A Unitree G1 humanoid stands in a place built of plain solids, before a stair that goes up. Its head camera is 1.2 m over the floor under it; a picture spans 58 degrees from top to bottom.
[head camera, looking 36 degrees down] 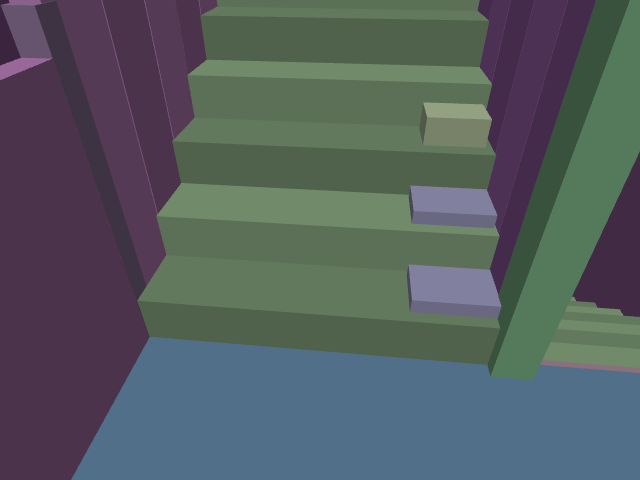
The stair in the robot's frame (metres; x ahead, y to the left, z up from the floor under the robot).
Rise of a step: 0.18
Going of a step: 0.25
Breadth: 1.20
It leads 6 degrees to the right of straight ahead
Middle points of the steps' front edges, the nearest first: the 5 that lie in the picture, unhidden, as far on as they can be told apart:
0.99 0.02 0.18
1.24 -0.01 0.36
1.49 -0.03 0.54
1.74 -0.06 0.71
1.99 -0.09 0.89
